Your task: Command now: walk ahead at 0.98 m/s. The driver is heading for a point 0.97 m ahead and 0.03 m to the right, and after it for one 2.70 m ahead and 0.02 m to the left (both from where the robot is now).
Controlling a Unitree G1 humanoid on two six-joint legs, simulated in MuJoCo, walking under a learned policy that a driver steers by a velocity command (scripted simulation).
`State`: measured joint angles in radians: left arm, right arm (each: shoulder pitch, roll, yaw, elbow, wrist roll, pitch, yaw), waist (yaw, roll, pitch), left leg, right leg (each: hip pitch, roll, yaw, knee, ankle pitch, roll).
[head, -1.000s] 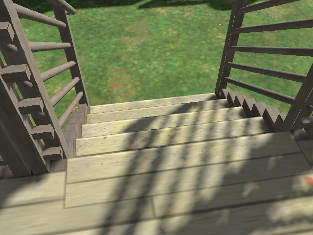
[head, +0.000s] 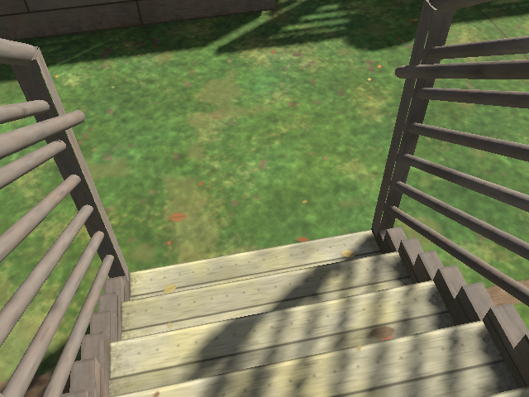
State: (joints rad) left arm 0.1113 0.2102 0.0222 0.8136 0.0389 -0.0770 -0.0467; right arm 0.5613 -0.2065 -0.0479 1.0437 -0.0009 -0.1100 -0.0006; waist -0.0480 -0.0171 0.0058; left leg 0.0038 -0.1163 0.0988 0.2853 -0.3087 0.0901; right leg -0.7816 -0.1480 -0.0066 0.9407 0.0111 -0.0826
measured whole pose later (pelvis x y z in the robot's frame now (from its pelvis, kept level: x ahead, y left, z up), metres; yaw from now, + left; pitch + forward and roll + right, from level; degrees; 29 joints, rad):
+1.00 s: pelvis +0.87 -0.01 -0.44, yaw -1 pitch -2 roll -1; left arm 0.54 0.21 0.03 1.12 0.05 -0.08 0.00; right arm 0.26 -0.20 -0.03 0.96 -0.07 -0.06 -0.04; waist 0.00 -0.01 0.00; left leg -0.76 -0.03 -0.15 1.36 -0.19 0.05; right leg -0.33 0.09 -0.12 1.06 -0.69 -0.12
